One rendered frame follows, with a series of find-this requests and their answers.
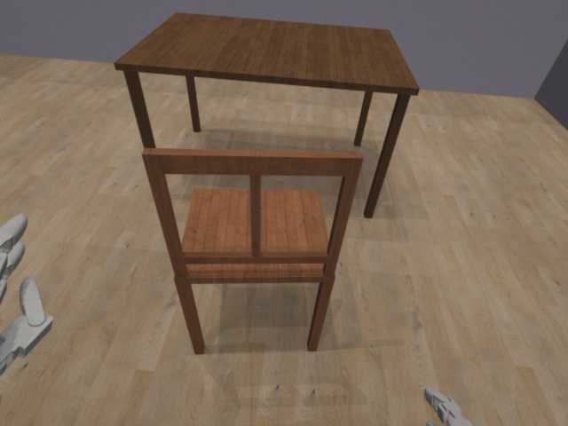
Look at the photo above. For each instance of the table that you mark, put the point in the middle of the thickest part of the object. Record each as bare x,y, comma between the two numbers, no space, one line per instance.
274,51

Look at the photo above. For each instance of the robot left hand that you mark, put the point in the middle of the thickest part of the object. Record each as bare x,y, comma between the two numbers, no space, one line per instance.
28,329

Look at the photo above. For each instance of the robot right hand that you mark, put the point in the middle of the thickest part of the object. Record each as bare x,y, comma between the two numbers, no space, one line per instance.
448,411

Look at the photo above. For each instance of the chair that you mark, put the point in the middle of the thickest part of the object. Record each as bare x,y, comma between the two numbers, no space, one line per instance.
253,235

